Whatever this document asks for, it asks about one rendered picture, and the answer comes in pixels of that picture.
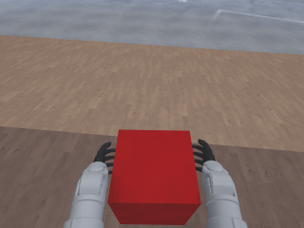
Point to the carton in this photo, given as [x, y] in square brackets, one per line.
[154, 179]

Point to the right robot hand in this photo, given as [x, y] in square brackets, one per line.
[206, 155]

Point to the right robot forearm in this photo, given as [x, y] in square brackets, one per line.
[221, 197]

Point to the left robot hand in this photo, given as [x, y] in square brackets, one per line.
[101, 155]

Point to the left robot forearm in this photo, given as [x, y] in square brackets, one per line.
[87, 207]

